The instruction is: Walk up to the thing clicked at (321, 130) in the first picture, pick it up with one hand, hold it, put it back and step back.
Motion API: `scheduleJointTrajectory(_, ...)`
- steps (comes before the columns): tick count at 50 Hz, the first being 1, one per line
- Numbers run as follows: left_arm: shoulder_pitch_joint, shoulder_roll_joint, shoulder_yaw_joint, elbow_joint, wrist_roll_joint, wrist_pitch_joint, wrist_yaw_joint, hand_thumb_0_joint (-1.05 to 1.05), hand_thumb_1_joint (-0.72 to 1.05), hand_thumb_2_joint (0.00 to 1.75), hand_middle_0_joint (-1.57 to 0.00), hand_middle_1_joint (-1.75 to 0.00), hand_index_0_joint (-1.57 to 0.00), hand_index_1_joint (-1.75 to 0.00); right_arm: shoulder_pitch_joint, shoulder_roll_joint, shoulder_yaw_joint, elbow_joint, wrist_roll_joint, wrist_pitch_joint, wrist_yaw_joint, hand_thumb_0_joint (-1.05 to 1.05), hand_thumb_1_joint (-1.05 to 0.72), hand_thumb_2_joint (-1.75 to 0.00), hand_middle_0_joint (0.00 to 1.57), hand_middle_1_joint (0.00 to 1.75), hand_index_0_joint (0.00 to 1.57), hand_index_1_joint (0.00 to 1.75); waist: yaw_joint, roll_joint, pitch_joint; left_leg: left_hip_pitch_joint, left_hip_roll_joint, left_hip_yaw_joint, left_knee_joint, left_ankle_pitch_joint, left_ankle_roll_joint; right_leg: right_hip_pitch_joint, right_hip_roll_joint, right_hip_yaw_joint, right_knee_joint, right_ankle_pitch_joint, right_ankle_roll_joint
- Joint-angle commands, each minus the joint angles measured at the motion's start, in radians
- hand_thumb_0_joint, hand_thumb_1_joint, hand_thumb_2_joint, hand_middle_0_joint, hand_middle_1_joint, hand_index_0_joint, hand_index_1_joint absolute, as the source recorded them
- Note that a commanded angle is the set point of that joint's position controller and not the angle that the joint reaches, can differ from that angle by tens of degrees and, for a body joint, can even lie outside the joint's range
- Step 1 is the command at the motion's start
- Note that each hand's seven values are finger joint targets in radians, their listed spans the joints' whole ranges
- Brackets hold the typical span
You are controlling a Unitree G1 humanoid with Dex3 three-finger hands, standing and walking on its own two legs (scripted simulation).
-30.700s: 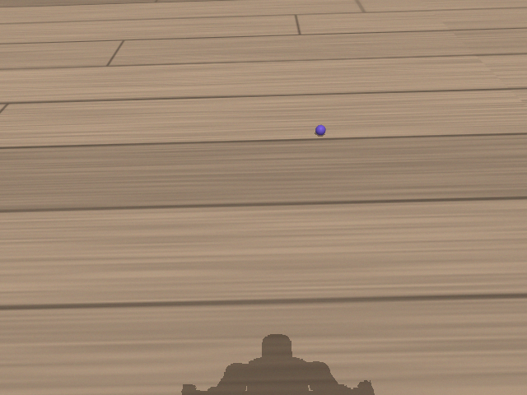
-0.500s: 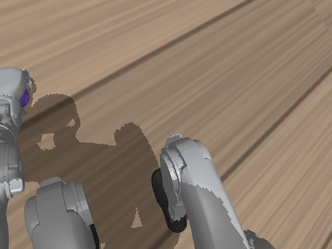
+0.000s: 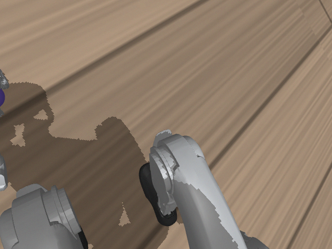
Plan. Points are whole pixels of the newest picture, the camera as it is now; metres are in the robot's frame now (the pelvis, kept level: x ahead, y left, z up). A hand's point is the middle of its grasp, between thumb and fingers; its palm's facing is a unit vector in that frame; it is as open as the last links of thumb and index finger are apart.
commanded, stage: rest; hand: left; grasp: from above
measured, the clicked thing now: out of the picture +0.52 +0.22 -0.26
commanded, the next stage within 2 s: open in 1.06 s
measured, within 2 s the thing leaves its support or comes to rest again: rests again in 1.24 s
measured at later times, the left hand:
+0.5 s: hand out of the picture +0.50 +0.22 -0.25, palm faces -0.46 -0.11 -0.88, open 7.7 cm
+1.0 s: hand out of the picture +0.50 +0.22 -0.26, palm faces -0.45 -0.10 -0.89, open 7.7 cm
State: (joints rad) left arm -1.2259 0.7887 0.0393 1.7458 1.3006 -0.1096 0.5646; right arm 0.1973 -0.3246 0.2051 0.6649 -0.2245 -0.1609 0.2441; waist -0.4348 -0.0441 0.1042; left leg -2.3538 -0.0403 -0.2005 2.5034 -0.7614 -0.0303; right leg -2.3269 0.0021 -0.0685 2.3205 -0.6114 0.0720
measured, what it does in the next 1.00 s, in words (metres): stands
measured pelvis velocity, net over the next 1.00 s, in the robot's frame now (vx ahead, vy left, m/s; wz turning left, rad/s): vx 0.00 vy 0.01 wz -0.05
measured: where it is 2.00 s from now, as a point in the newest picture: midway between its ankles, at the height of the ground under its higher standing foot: (124, 232)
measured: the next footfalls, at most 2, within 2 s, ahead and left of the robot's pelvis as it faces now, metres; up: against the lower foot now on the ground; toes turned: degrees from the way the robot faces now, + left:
none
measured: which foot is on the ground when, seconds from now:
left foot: down 0.00-1.00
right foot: down 0.00-1.00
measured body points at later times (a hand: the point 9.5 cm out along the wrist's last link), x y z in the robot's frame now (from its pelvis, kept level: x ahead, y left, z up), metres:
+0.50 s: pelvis +0.00 +0.00 +0.00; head +0.30 +0.09 +0.32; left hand +0.52 +0.22 -0.20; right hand -0.01 -0.25 -0.05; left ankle +0.05 +0.13 -0.28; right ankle +0.12 -0.13 -0.28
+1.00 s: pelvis +0.00 +0.01 +0.00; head +0.31 +0.10 +0.31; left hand +0.52 +0.22 -0.21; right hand -0.01 -0.24 -0.04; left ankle +0.05 +0.13 -0.28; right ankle +0.12 -0.13 -0.28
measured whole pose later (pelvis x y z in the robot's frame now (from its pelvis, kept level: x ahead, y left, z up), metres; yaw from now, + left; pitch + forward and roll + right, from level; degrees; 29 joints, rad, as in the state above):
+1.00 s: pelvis +0.00 +0.01 +0.00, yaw -3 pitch +33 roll -15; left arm -1.26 0.92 0.02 1.81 1.29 -0.10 0.63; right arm 0.18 -0.37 0.29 0.62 -0.24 -0.23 0.30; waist -0.49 -0.10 0.19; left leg -2.34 -0.03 -0.24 2.51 -0.76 -0.02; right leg -2.28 0.01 -0.11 2.29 -0.60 0.08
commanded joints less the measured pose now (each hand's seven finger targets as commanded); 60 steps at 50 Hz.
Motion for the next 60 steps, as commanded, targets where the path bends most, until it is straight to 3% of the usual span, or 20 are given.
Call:
scheduleJointTrajectory(1, -0.364, 0.156, -0.007, -0.134, -0.009, 0.004, 0.072, 0.00, 0.69, 0.51, -0.98, -0.64, -1.05, -0.56, 0.237, -0.289, -0.076, 0.029, 0.006, -0.005, 0.007, 0.00, -0.91, -0.90, 0.20, 0.30, 0.20, 0.30, -0.058, 0.506, -0.756, 0.521, 0.031, 0.113, -0.270, 0.310, 0.036, 0.462, 0.036, -0.153, -0.160, 0.279, -0.098)
scheduleJointTrajectory(3, -0.382, 0.168, 0.005, -0.139, 0.000, 0.006, 0.086, 0.00, 0.69, 0.51, -0.98, -0.63, -1.05, -0.56, 0.254, -0.306, -0.080, 0.026, 0.000, -0.009, 0.012, 0.00, -0.91, -0.90, 0.20, 0.30, 0.20, 0.30, -0.080, 0.507, -0.746, 0.519, 0.031, 0.109, -0.274, 0.316, 0.034, 0.462, 0.031, -0.156, -0.167, 0.286, -0.095)
scheduleJointTrajectory(6, -0.375, 0.166, 0.001, -0.133, -0.006, 0.018, 0.089, 0.00, 0.67, 0.52, -0.97, -0.62, -1.04, -0.56, 0.247, -0.310, -0.079, 0.028, 0.003, -0.009, 0.018, 0.00, -0.91, -0.90, 0.20, 0.30, 0.20, 0.30, -0.078, 0.524, -0.744, 0.539, 0.037, 0.101, -0.271, 0.346, 0.030, 0.448, 0.033, -0.160, -0.157, 0.306, -0.096)
scheduleJointTrajectory(8, -0.360, 0.140, -0.014, -0.084, -0.012, 0.024, 0.086, 0.00, 0.66, 0.52, -0.95, -0.62, -1.02, -0.55, 0.249, -0.314, -0.068, 0.029, -0.005, -0.016, 0.028, 0.00, -0.91, -0.90, 0.20, 0.30, 0.20, 0.30, -0.106, 0.492, -0.691, 0.510, 0.036, 0.101, -0.254, 0.341, 0.035, 0.449, 0.034, -0.161, -0.162, 0.309, -0.092)
scheduleJointTrajectory(11, -0.371, 0.185, 0.001, -0.115, -0.024, 0.024, 0.089, 0.00, 0.62, 0.54, -0.94, -0.62, -1.00, -0.57, 0.246, -0.314, -0.065, 0.032, 0.001, -0.013, 0.031, 0.00, -0.91, -0.90, 0.20, 0.30, 0.20, 0.30, -0.078, 0.486, -0.723, 0.487, 0.036, 0.101, -0.268, 0.329, 0.041, 0.503, 0.041, -0.156, -0.174, 0.303, -0.094)
scheduleJointTrajectory(16, -0.345, 0.182, -0.014, -0.080, -0.028, 0.020, 0.066, 0.00, 0.66, 0.51, -0.95, -0.64, -1.02, -0.56, 0.248, -0.331, -0.054, 0.023, -0.003, -0.030, 0.039, 0.00, -0.91, -0.90, 0.20, 0.30, 0.20, 0.30, -0.101, 0.452, -0.659, 0.464, 0.034, 0.102, -0.252, 0.305, 0.046, 0.493, 0.042, -0.161, -0.179, 0.280, -0.088)
scheduleJointTrajectory(17, -0.373, 0.212, -0.002, -0.134, -0.029, 0.014, 0.073, 0.00, 0.64, 0.53, -0.95, -0.63, -1.01, -0.57, 0.245, -0.334, -0.056, 0.022, 0.003, -0.028, 0.037, 0.00, -0.91, -0.90, 0.20, 0.30, 0.20, 0.30, -0.083, 0.489, -0.712, 0.500, 0.036, 0.092, -0.270, 0.315, 0.039, 0.496, 0.043, -0.164, -0.178, 0.279, -0.093)
scheduleJointTrajectory(23, -0.365, 0.219, 0.002, -0.108, -0.015, 0.011, 0.085, 0.00, 0.67, 0.52, -0.95, -0.66, -1.03, -0.58, 0.246, -0.345, -0.053, 0.010, 0.004, -0.027, 0.038, 0.00, -0.91, -0.90, 0.20, 0.30, 0.20, 0.30, -0.099, 0.514, -0.717, 0.529, 0.043, 0.074, -0.279, 0.336, 0.029, 0.489, 0.042, -0.178, -0.165, 0.298, -0.094)
scheduleJointTrajectory(28, -0.363, 0.209, -0.017, -0.061, -0.019, 0.007, 0.090, 0.00, 0.64, 0.52, -0.93, -0.67, -1.01, -0.59, 0.234, -0.345, -0.034, 0.007, -0.006, -0.037, 0.039, 0.00, -0.91, -0.90, 0.20, 0.30, 0.20, 0.30, -0.131, 0.440, -0.615, 0.433, 0.036, 0.088, -0.257, 0.265, 0.048, 0.497, 0.049, -0.175, -0.192, 0.260, -0.085)
scheduleJointTrajectory(30, -0.387, 0.255, 0.006, -0.103, -0.018, 0.000, 0.096, 0.00, 0.62, 0.51, -0.91, -0.67, -0.98, -0.60, 0.246, -0.357, -0.037, 0.013, -0.001, -0.042, 0.035, 0.00, -0.91, -0.90, 0.20, 0.30, 0.20, 0.30, -0.115, 0.466, -0.655, 0.464, 0.038, 0.084, -0.263, 0.289, 0.044, 0.507, 0.046, -0.173, -0.195, 0.275, -0.087)
scheduleJointTrajectory(31, -0.393, 0.230, -0.019, -0.109, -0.017, 0.001, 0.097, 0.00, 0.62, 0.50, -0.90, -0.68, -0.98, -0.60, 0.237, -0.342, -0.030, 0.015, 0.001, -0.042, 0.033, 0.00, -0.91, -0.90, 0.20, 0.30, 0.20, 0.30, -0.103, 0.513, -0.676, 0.511, 0.041, 0.081, -0.275, 0.305, 0.035, 0.502, 0.048, -0.173, -0.183, 0.281, -0.094)
scheduleJointTrajectory(34, -0.356, 0.230, -0.023, -0.060, -0.013, -0.004, 0.099, 0.00, 0.65, 0.48, -0.92, -0.69, -1.01, -0.59, 0.232, -0.356, -0.027, 0.009, -0.006, -0.052, 0.038, 0.00, -0.91, -0.90, 0.20, 0.30, 0.20, 0.30, -0.127, 0.493, -0.640, 0.498, 0.043, 0.075, -0.265, 0.291, 0.035, 0.494, 0.048, -0.185, -0.179, 0.276, -0.089)
scheduleJointTrajectory(39, -0.385, 0.276, -0.006, -0.093, -0.011, 0.000, 0.110, 0.00, 0.68, 0.52, -0.94, -0.69, -1.02, -0.61, 0.234, -0.363, -0.020, 0.008, -0.008, -0.052, 0.038, 0.00, -0.91, -0.90, 0.20, 0.30, 0.20, 0.30, -0.125, 0.507, -0.654, 0.502, 0.046, 0.073, -0.271, 0.307, 0.035, 0.522, 0.050, -0.184, -0.190, 0.290, -0.088)
scheduleJointTrajectory(41, -0.350, 0.234, -0.030, -0.046, -0.024, 0.006, 0.107, 0.00, 0.70, 0.51, -0.94, -0.71, -1.03, -0.62, 0.218, -0.363, -0.012, 0.005, -0.013, -0.062, 0.043, 0.00, -0.91, -0.90, 0.20, 0.30, 0.20, 0.30, -0.142, 0.498, -0.611, 0.507, 0.048, 0.068, -0.261, 0.302, 0.032, 0.501, 0.047, -0.191, -0.179, 0.292, -0.086)
scheduleJointTrajectory(42, -0.368, 0.271, -0.009, -0.078, -0.016, 0.004, 0.114, 0.00, 0.70, 0.51, -0.94, -0.71, -1.03, -0.62, 0.238, -0.377, -0.017, 0.010, -0.011, -0.062, 0.043, 0.00, -0.91, -0.90, 0.20, 0.30, 0.20, 0.30, -0.137, 0.516, -0.635, 0.522, 0.050, 0.060, -0.269, 0.326, 0.028, 0.499, 0.047, -0.192, -0.178, 0.305, -0.086)
scheduleJointTrajectory(49, -0.360, 0.265, -0.028, -0.065, -0.025, 0.018, 0.109, 0.00, 0.69, 0.53, -0.94, -0.71, -1.02, -0.63, 0.212, -0.376, -0.005, -0.006, -0.008, -0.065, 0.044, 0.00, -0.91, -0.90, 0.20, 0.30, 0.20, 0.30, -0.139, 0.506, -0.604, 0.502, 0.049, 0.064, -0.262, 0.308, 0.032, 0.506, 0.049, -0.187, -0.183, 0.298, -0.087)
scheduleJointTrajectory(55, -0.362, 0.313, 0.006, -0.077, -0.033, 0.018, 0.102, 0.00, 0.69, 0.47, -0.92, -0.71, -1.02, -0.61, 0.235, -0.385, 0.000, -0.009, -0.006, -0.067, 0.044, 0.00, -0.91, -0.90, 0.20, 0.30, 0.20, 0.30, -0.143, 0.511, -0.618, 0.502, 0.051, 0.059, -0.267, 0.328, 0.033, 0.530, 0.046, -0.189, -0.192, 0.308, -0.086)
scheduleJointTrajectory(57, -0.328, 0.292, -0.012, -0.030, -0.035, 0.021, 0.095, 0.00, 0.69, 0.47, -0.93, -0.71, -1.02, -0.61, 0.224, -0.380, 0.001, -0.008, -0.004, -0.063, 0.040, 0.00, -0.91, -0.91, 0.20, 0.30, 0.20, 0.30, -0.144, 0.501, -0.592, 0.498, 0.054, 0.054, -0.274, 0.305, 0.031, 0.519, 0.049, -0.194, -0.191, 0.291, -0.089)
scheduleJointTrajectory(58, -0.334, 0.326, 0.006, -0.058, -0.026, 0.017, 0.095, 0.00, 0.70, 0.48, -0.93, -0.71, -1.02, -0.62, 0.235, -0.387, 0.002, -0.015, -0.004, -0.062, 0.040, 0.00, -0.91, -0.91, 0.20, 0.30, 0.20, 0.30, -0.143, 0.506, -0.609, 0.498, 0.053, 0.052, -0.280, 0.318, 0.031, 0.528, 0.050, -0.197, -0.192, 0.297, -0.087)
scheduleJointTrajectory(60, -0.336, 0.314, -0.003, -0.057, -0.029, 0.016, 0.087, 0.00, 0.54, 0.54, -0.77, -0.72, -0.86, -0.65, 0.227, -0.386, -0.001, -0.021, 0.000, -0.058, 0.036, 0.00, -0.91, -0.90, 0.20, 0.30, 0.20, 0.30, -0.140, 0.515, -0.610, 0.508, 0.054, 0.048, -0.286, 0.306, 0.027, 0.515, 0.048, -0.196, -0.187, 0.284, -0.091)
